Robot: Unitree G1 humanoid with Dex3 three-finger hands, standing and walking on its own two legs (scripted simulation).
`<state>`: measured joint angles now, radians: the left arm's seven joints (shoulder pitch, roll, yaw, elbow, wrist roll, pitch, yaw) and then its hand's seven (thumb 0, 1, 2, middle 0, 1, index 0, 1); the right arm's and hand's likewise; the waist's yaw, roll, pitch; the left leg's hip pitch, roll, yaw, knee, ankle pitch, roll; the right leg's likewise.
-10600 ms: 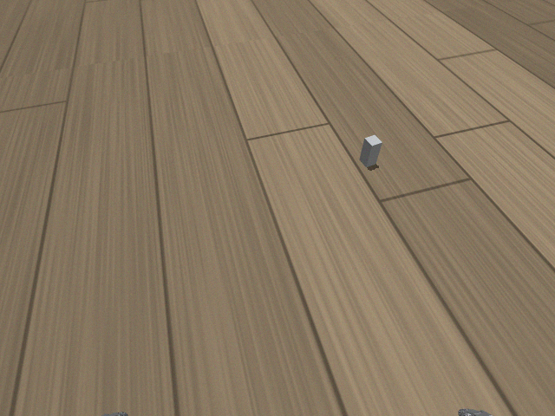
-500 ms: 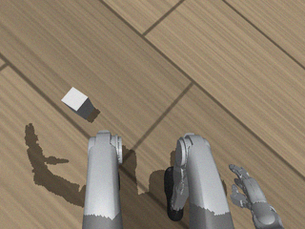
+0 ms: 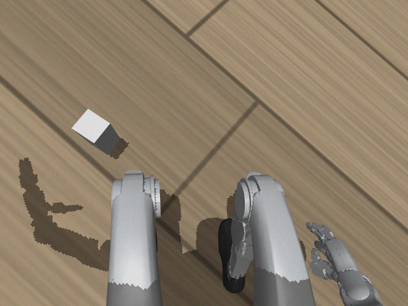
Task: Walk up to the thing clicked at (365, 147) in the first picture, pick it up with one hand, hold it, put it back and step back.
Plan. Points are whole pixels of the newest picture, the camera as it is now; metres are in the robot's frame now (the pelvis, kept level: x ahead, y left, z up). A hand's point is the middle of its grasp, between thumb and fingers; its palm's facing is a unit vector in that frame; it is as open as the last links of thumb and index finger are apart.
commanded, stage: go down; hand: left
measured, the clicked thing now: (98, 134) +0.45 +0.29 -0.30
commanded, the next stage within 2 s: none
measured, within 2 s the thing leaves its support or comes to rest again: neither
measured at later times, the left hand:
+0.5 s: hand out of the picture +0.32 +0.49 +0.01, palm faces +0.40 -0.91 -0.07, open 17.0 cm
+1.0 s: hand out of the picture +0.34 +0.49 +0.01, palm faces +0.40 -0.91 -0.06, open 17.1 cm
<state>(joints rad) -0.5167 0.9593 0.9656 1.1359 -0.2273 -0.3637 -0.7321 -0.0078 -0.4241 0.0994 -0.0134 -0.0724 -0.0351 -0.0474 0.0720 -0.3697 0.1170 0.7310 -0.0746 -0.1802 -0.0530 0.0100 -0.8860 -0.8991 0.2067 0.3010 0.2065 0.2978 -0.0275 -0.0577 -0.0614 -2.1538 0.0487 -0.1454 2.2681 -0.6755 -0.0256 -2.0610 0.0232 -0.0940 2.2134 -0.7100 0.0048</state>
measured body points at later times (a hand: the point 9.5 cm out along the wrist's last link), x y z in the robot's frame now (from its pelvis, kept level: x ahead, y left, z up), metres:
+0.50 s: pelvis -0.01 +0.00 -0.02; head +0.20 +0.09 +0.37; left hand +0.30 +0.53 +0.02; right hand +0.17 -0.27 -0.11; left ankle +0.09 +0.13 -0.34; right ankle +0.09 -0.12 -0.34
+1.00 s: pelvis +0.00 +0.00 -0.02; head +0.21 +0.09 +0.36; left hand +0.31 +0.54 +0.02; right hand +0.17 -0.27 -0.12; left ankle +0.09 +0.13 -0.34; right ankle +0.09 -0.12 -0.34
